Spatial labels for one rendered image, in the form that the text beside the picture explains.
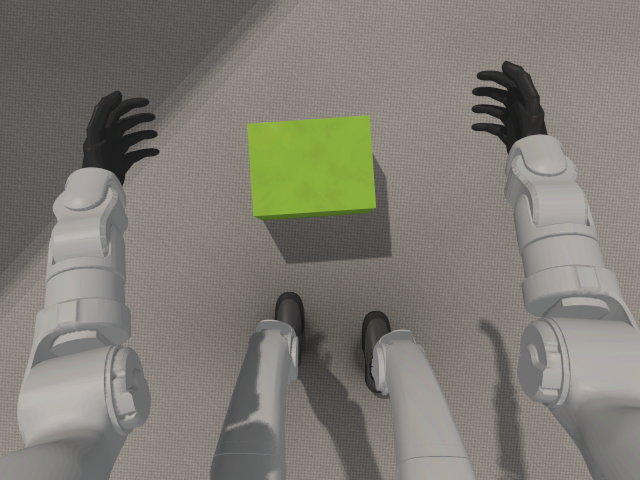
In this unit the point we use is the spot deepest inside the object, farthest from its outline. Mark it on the right robot upper arm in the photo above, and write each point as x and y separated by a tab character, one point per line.
587	372

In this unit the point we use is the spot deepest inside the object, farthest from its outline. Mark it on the robot left hand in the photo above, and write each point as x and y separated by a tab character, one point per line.
105	145

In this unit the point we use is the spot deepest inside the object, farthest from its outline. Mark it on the left robot upper arm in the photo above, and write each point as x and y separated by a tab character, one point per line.
77	411

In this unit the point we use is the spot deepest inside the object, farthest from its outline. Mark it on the robot right forearm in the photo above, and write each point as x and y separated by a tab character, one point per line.
565	275

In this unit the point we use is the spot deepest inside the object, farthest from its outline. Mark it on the left robot thigh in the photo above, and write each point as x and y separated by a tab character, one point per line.
251	444

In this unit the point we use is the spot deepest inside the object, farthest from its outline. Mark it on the carton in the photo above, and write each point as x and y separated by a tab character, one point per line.
311	168

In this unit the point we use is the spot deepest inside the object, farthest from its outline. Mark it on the robot right hand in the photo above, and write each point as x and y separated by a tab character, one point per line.
523	115

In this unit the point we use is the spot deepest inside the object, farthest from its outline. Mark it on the robot left forearm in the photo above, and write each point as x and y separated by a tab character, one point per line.
86	272

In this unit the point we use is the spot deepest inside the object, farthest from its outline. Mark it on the left robot shin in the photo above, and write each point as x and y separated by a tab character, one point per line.
272	324

